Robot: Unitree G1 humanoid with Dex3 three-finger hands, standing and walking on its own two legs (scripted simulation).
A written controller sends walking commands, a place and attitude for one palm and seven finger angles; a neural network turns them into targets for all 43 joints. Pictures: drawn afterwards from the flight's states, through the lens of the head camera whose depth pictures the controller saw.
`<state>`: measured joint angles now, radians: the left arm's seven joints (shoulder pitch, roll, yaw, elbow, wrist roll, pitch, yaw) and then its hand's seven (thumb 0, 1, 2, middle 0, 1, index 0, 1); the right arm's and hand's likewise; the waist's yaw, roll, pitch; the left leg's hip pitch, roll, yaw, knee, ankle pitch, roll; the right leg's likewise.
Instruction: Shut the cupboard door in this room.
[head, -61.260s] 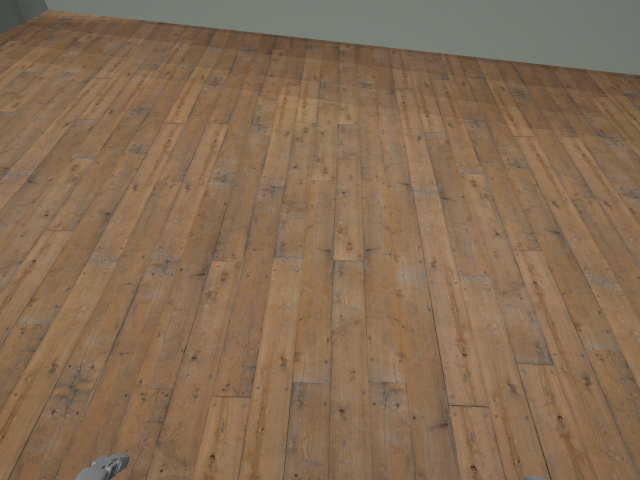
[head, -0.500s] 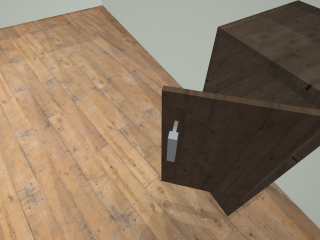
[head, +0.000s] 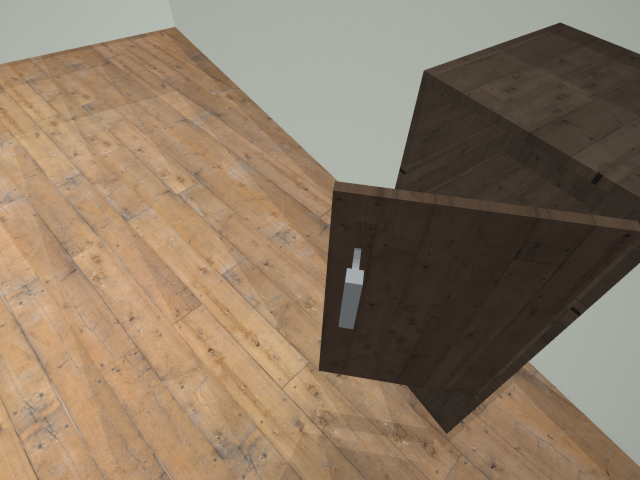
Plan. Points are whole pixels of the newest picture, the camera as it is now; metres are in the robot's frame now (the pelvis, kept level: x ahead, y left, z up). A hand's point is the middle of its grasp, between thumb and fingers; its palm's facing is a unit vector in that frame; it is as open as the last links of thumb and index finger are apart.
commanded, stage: stand and wait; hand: left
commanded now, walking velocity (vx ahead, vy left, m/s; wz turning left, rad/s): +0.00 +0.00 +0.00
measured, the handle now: (351, 288) +0.39 -0.02 -0.03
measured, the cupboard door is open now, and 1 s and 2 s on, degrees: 46 46 46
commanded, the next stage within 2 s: look at it before walking up in 0.40 s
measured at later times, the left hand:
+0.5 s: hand out of the picture +0.02 +0.21 -0.17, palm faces +0.04 -0.97 -0.23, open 7.4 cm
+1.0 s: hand out of the picture +0.06 +0.23 -0.16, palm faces +0.02 -0.95 -0.30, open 7.4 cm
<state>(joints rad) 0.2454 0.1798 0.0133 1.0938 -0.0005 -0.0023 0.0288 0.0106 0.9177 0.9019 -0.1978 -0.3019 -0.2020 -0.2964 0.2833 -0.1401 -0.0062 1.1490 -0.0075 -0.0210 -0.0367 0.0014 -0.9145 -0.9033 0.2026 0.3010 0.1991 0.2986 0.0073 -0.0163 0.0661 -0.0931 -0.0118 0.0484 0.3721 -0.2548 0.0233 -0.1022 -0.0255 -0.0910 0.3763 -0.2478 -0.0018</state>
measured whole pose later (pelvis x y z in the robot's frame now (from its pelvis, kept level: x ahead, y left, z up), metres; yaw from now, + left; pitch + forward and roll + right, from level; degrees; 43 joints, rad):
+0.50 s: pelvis +0.00 +0.01 +0.00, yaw +0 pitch -2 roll +0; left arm 0.22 0.22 0.02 1.09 0.01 0.00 0.02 0.01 0.91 0.90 -0.20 -0.30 -0.20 -0.30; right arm 0.19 -0.22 -0.02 1.11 -0.01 -0.03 -0.03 0.00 -0.91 -0.90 0.20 0.30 0.20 0.30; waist 0.02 -0.02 0.06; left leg -0.08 -0.04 0.05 0.34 -0.23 0.04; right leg -0.10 -0.05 -0.09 0.36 -0.23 0.02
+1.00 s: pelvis +0.00 +0.00 +0.00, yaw +1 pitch -1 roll +0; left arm 0.15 0.30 0.01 1.08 0.00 -0.01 0.01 0.01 0.91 0.90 -0.20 -0.30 -0.20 -0.30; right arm 0.14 -0.29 -0.01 1.10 -0.01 -0.02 -0.01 0.00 -0.91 -0.90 0.21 0.30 0.20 0.30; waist 0.01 -0.01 0.06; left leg -0.06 -0.02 0.04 0.31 -0.22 0.02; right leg -0.08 -0.03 -0.10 0.33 -0.23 0.00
